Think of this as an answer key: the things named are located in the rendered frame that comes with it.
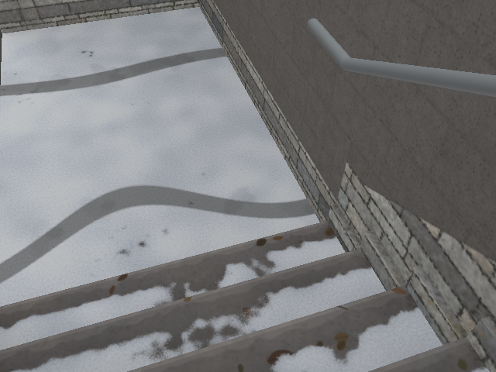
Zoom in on stairs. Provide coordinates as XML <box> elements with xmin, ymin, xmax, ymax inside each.
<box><xmin>0</xmin><ymin>221</ymin><xmax>490</xmax><ymax>372</ymax></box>

